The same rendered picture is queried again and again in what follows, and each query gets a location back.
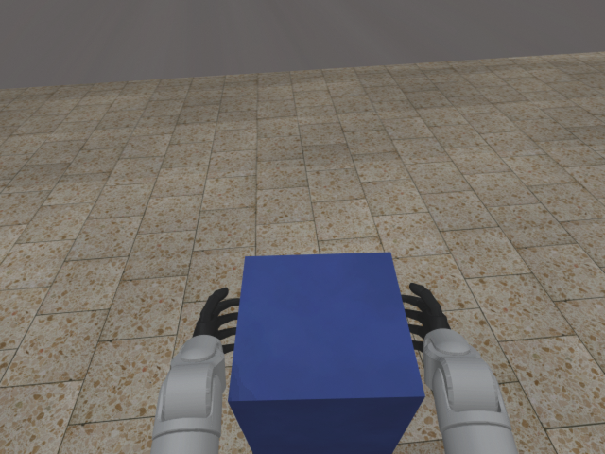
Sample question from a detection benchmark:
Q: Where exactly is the robot right hand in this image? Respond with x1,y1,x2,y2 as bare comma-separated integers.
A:
401,283,451,352

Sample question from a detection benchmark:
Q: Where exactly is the right robot forearm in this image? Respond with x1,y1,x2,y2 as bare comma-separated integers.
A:
423,328,518,454

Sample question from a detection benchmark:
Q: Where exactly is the robot left hand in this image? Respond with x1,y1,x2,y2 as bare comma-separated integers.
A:
192,288,240,354

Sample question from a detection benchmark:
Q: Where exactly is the carton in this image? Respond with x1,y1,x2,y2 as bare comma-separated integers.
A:
228,253,425,454

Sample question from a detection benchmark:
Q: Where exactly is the left robot forearm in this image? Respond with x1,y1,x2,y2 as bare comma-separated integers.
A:
150,335,226,454

